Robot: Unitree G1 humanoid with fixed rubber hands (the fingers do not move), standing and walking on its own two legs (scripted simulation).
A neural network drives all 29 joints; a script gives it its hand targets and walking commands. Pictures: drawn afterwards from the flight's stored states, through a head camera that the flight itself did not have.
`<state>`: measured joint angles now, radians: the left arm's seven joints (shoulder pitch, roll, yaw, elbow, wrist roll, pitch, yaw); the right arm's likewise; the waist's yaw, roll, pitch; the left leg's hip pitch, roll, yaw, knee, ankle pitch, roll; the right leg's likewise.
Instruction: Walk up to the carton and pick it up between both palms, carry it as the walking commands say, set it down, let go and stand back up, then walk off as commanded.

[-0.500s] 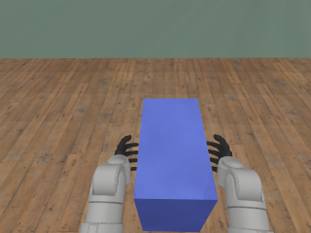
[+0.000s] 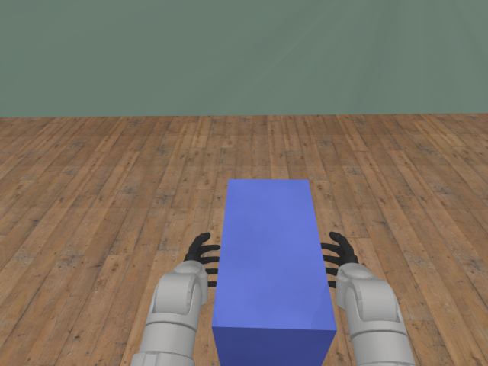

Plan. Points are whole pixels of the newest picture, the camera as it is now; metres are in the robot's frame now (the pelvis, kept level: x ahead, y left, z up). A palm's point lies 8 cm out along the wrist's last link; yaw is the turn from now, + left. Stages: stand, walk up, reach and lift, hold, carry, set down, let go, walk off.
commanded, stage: carry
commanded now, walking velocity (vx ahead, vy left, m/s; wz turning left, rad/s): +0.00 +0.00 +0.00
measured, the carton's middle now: (268, 277) +0.33 -0.01 -0.03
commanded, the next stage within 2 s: hold in 0.52 s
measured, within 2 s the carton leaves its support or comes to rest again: neither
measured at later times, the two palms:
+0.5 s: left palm (194, 273) +0.28 +0.12 +0.04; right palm (345, 271) +0.29 -0.13 +0.05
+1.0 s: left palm (178, 277) +0.28 +0.15 +0.04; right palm (325, 256) +0.31 -0.10 +0.06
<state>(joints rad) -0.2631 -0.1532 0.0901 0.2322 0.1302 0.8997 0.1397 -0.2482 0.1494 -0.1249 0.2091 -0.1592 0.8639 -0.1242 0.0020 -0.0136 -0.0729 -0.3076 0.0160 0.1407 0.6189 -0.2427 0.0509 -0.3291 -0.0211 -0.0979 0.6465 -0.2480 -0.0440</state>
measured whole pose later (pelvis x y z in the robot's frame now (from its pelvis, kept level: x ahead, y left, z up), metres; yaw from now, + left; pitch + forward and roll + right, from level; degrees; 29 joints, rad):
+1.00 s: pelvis +0.00 +0.01 +0.00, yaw -1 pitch -4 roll +1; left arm -0.27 -0.15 0.19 0.32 0.14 0.77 0.13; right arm -0.42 0.20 -0.21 0.44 -0.21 0.71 -0.12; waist 0.01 -0.02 -0.06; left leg -0.30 0.00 0.14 0.61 -0.24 0.06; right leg -0.33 -0.01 -0.06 0.64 -0.24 -0.04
